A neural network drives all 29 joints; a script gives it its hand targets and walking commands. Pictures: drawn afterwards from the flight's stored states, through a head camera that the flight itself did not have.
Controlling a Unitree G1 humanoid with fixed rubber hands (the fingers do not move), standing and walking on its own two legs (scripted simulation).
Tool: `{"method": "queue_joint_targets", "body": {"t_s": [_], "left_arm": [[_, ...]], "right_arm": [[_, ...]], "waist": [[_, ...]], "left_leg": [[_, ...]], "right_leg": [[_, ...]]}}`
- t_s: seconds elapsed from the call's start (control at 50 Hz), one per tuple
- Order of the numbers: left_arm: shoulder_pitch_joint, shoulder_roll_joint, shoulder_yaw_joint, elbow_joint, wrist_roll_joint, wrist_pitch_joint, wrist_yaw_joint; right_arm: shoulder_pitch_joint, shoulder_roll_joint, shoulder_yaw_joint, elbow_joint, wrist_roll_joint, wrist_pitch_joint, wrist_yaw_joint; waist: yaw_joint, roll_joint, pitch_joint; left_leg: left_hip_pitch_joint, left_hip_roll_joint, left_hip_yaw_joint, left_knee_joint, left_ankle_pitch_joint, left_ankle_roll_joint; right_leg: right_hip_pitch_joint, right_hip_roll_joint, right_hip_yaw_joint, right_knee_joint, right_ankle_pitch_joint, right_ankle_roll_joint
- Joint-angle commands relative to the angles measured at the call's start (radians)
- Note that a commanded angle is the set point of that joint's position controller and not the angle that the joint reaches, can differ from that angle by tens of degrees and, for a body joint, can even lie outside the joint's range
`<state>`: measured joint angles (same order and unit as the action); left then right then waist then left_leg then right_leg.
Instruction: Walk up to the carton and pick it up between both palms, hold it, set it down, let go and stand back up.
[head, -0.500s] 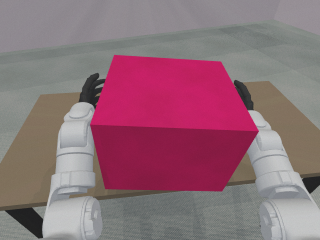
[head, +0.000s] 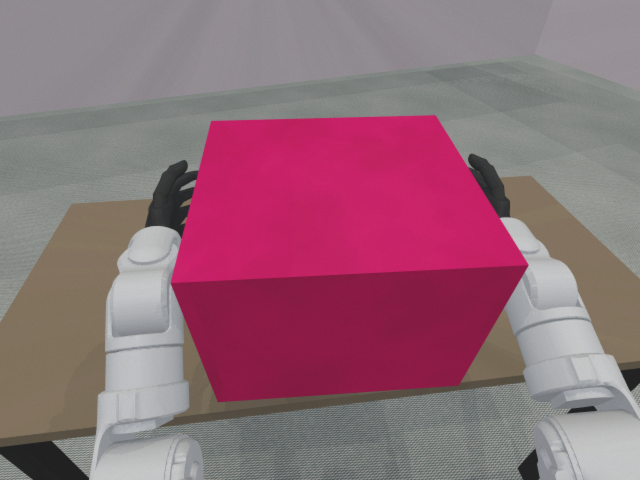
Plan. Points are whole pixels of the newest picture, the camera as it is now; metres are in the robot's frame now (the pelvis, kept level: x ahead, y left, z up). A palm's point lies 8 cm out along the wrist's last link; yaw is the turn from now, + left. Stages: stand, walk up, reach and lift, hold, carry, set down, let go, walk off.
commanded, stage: hold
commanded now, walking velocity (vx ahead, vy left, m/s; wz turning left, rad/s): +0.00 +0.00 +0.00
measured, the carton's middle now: (332, 250) +0.35 +0.00 +0.16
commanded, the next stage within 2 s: none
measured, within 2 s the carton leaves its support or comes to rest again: neither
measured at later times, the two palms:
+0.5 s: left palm (156, 221) +0.35 +0.20 +0.21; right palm (486, 208) +0.36 -0.18 +0.22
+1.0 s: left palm (165, 220) +0.35 +0.19 +0.21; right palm (492, 209) +0.36 -0.19 +0.21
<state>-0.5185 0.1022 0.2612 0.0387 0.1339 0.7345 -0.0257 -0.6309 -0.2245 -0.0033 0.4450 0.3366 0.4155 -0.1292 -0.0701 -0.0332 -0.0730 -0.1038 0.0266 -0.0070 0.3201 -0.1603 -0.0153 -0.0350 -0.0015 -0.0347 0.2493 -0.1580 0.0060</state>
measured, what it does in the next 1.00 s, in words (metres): stands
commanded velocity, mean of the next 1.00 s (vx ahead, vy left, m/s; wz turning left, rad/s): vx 0.00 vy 0.00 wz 0.00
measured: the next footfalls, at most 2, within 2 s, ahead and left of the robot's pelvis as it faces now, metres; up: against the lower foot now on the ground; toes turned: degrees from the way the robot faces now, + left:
none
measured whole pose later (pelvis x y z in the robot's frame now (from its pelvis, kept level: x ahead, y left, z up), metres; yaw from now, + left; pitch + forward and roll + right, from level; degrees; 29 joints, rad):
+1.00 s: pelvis -0.01 +0.00 +0.00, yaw +0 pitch -3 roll -1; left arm -0.59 0.11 0.29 0.11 0.13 0.75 -0.03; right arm -0.70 -0.23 -0.02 0.51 0.33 0.45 -0.13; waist -0.06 -0.04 -0.10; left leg -0.11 0.03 -0.01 0.31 -0.15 -0.02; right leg -0.05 0.01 -0.02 0.25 -0.15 0.00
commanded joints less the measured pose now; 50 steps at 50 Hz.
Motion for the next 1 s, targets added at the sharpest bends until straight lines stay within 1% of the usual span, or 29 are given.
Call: {"method": "queue_joint_targets", "body": {"t_s": [0.0, 0.04, 0.06, 0.08, 0.1, 0.14, 0.16, 0.18, 0.2, 0.22, 0.24, 0.26, 0.3, 0.34, 0.38, 0.44, 0.48, 0.54, 0.6, 0.64, 0.7, 0.74, 0.78, 0.86, 0.9, 0.98], "left_arm": [[-0.689, -0.51, -0.493, -0.166, -0.136, -0.04, -0.128], [-0.677, -0.497, -0.455, -0.115, -0.111, -0.027, -0.138], [-0.689, -0.498, -0.447, -0.117, -0.112, -0.027, -0.143], [-0.695, -0.495, -0.441, -0.107, -0.111, -0.025, -0.148], [-0.695, -0.493, -0.43, -0.086, -0.111, -0.025, -0.153], [-0.742, -0.497, -0.433, -0.071, -0.117, -0.032, -0.154], [-0.756, -0.532, -0.496, -0.156, -0.19, -0.049, -0.146], [-0.777, -0.522, -0.508, -0.159, -0.2, -0.059, -0.134], [-0.781, -0.534, -0.517, -0.154, -0.213, -0.062, -0.126], [-0.795, -0.521, -0.501, -0.125, -0.205, -0.063, -0.124], [-0.777, -0.52, -0.473, -0.08, -0.182, -0.059, -0.127], [-0.762, -0.512, -0.438, -0.036, -0.152, -0.051, -0.135], [-0.74, -0.502, -0.389, 0.03, -0.098, -0.034, -0.155], [-0.755, -0.498, -0.383, 0.042, -0.084, -0.025, -0.167], [-0.8, -0.516, -0.418, 0.01, -0.109, -0.033, -0.165], [-0.871, -0.563, -0.497, -0.064, -0.171, -0.059, -0.141], [-0.872, -0.57, -0.51, -0.072, -0.183, -0.069, -0.127], [-0.814, -0.551, -0.463, -0.019, -0.144, -0.058, -0.13], [-0.775, -0.536, -0.434, -0.001, -0.114, -0.045, -0.143], [-0.781, -0.543, -0.447, -0.026, -0.123, -0.045, -0.141], [-0.803, -0.558, -0.487, -0.085, -0.158, -0.056, -0.126], [-0.8, -0.557, -0.497, -0.105, -0.169, -0.06, -0.117], [-0.779, -0.547, -0.483, -0.098, -0.16, -0.056, -0.115], [-0.738, -0.523, -0.442, -0.068, -0.121, -0.037, -0.133], [-0.739, -0.519, -0.441, -0.072, -0.118, -0.033, -0.139], [-0.768, -0.519, -0.462, -0.1, -0.138, -0.039, -0.14]], "right_arm": [[-0.796, 0.576, 0.355, -0.344, 0.085, -0.005, 0.107], [-0.787, 0.57, 0.337, -0.293, 0.069, 0.009, 0.107], [-0.787, 0.578, 0.334, -0.282, 0.064, 0.013, 0.107], [-0.792, 0.583, 0.332, -0.279, 0.06, 0.015, 0.108], [-0.807, 0.588, 0.331, -0.283, 0.057, 0.017, 0.106], [-0.855, 0.613, 0.332, -0.287, 0.058, 0.013, 0.105], [-0.907, 0.655, 0.388, -0.414, 0.091, -0.009, 0.1], [-0.894, 0.656, 0.396, -0.422, 0.105, -0.005, 0.094], [-0.911, 0.658, 0.401, -0.43, 0.112, -0.004, 0.091], [-0.903, 0.666, 0.392, -0.402, 0.104, 0.002, 0.092], [-0.885, 0.653, 0.373, -0.35, 0.087, 0.007, 0.094], [-0.864, 0.642, 0.352, -0.285, 0.063, 0.013, 0.096], [-0.838, 0.624, 0.315, -0.18, 0.024, 0.022, 0.1], [-0.853, 0.624, 0.294, -0.151, 0.016, 0.02, 0.105], [-0.885, 0.642, 0.289, -0.16, 0.026, 0.006, 0.108], [-0.928, 0.659, 0.302, -0.243, 0.07, -0.013, 0.112], [-0.921, 0.65, 0.305, -0.256, 0.081, -0.014, 0.113], [-0.881, 0.615, 0.284, -0.197, 0.054, -0.004, 0.118], [-0.866, 0.595, 0.276, -0.162, 0.037, -0.001, 0.121], [-0.881, 0.598, 0.286, -0.19, 0.05, -0.007, 0.122], [-0.906, 0.611, 0.32, -0.273, 0.09, -0.016, 0.12], [-0.906, 0.612, 0.336, -0.309, 0.105, -0.016, 0.118], [-0.89, 0.607, 0.341, -0.305, 0.104, -0.011, 0.117], [-0.858, 0.598, 0.337, -0.256, 0.083, 0.001, 0.112], [-0.859, 0.605, 0.34, -0.26, 0.084, 0.002, 0.109], [-0.87, 0.625, 0.349, -0.3, 0.098, 0.003, 0.101]], "waist": [[0.003, 0.073, -0.354], [0.007, 0.059, -0.295], [0.008, 0.045, -0.309], [0.009, 0.042, -0.304], [0.013, 0.022, -0.31], [0.019, 0.022, -0.338], [0.02, -0.026, -0.482], [0.022, 0.007, -0.481], [0.023, 0.0, -0.497], [0.018, 0.002, -0.469], [0.017, -0.005, -0.422], [0.017, -0.01, -0.361], [0.023, -0.002, -0.258], [0.025, 0.021, -0.234], [0.015, 0.05, -0.279], [-0.006, 0.1, -0.397], [-0.016, 0.113, -0.414], [-0.018, 0.091, -0.347], [-0.009, 0.074, -0.309], [-0.004, 0.078, -0.339], [-0.001, 0.087, -0.416], [0.002, 0.083, -0.432], [0.006, 0.067, -0.411], [0.014, 0.04, -0.344], [0.016, 0.04, -0.344], [0.008, 0.048, -0.38]], "left_leg": [[0.183, -0.066, 0.01, 0.002, 0.333, -0.033], [0.155, -0.066, 0.015, -0.019, 0.273, -0.019], [0.148, -0.066, 0.019, -0.028, 0.25, -0.015], [0.138, -0.067, 0.02, -0.029, 0.24, -0.011], [0.131, -0.068, 0.023, -0.032, 0.229, -0.003], [0.113, -0.071, 0.024, -0.036, 0.195, 0.004], [0.134, -0.068, 0.017, -0.006, 0.282, 0.01], [0.14, -0.071, 0.012, 0.004, 0.301, 0.006], [0.145, -0.07, 0.009, 0.008, 0.299, 0.005], [0.146, -0.072, 0.013, 0.01, 0.296, 0.007], [0.138, -0.072, 0.016, -0.001, 0.263, 0.012], [0.122, -0.071, 0.019, -0.021, 0.21, 0.017], [0.082, -0.065, 0.025, -0.066, 0.097, 0.026], [0.061, -0.063, 0.024, -0.081, 0.061, 0.024], [0.068, -0.065, 0.022, -0.069, 0.09, 0.013], [0.136, -0.066, 0.005, -0.021, 0.219, -0.013], [0.169, -0.065, -0.001, -0.004, 0.259, -0.022], [0.158, -0.061, 0.002, -0.021, 0.22, -0.016], [0.124, -0.058, 0.005, -0.045, 0.172, -0.01], [0.134, -0.057, 0.002, -0.035, 0.206, -0.015], [0.178, -0.058, -0.006, 0.001, 0.304, -0.026], [0.194, -0.058, -0.007, 0.014, 0.341, -0.027], [0.192, -0.058, -0.004, 0.012, 0.339, -0.022], [0.154, -0.061, 0.007, -0.014, 0.277, -0.007], [0.145, -0.064, 0.009, -0.017, 0.269, -0.006], [0.149, -0.071, 0.009, -0.005, 0.289, -0.008]], "right_leg": [[0.033, 0.067, 0.004, -0.003, 0.291, 0.024], [0.022, 0.058, 0.01, -0.015, 0.246, 0.021], [0.03, 0.058, 0.008, -0.016, 0.229, 0.023], [0.037, 0.055, 0.011, -0.015, 0.233, 0.024], [0.042, 0.055, 0.013, -0.015, 0.239, 0.028], [0.04, 0.052, 0.015, -0.013, 0.218, 0.031], [0.091, 0.064, 0.013, 0.008, 0.3, 0.035], [0.069, 0.064, 0.018, 0.008, 0.32, 0.034], [0.058, 0.067, 0.016, 0.008, 0.309, 0.036], [0.044, 0.064, 0.017, 0.004, 0.305, 0.035], [0.03, 0.06, 0.018, -0.004, 0.273, 0.035], [0.018, 0.053, 0.019, -0.017, 0.22, 0.033], [-0.004, 0.039, 0.022, -0.043, 0.095, 0.025], [0.0, 0.034, 0.023, -0.049, 0.041, 0.018], [0.011, 0.037, 0.02, -0.036, 0.066, 0.018], [0.001, 0.053, 0.009, -0.016, 0.15, 0.018], [-0.022, 0.059, 0.004, -0.015, 0.168, 0.017], [-0.02, 0.055, 0.003, -0.025, 0.138, 0.015], [0.003, 0.053, 0.004, -0.028, 0.105, 0.013], [0.015, 0.058, 0.002, -0.021, 0.126, 0.012], [0.014, 0.071, -0.003, -0.009, 0.196, 0.015], [0.006, 0.076, -0.004, -0.004, 0.226, 0.016], [0.005, 0.075, -0.001, -0.007, 0.231, 0.018], [0.024, 0.062, 0.01, -0.019, 0.208, 0.021], [0.037, 0.059, 0.013, -0.018, 0.217, 0.023], [0.05, 0.057, 0.016, -0.01, 0.267, 0.031]]}}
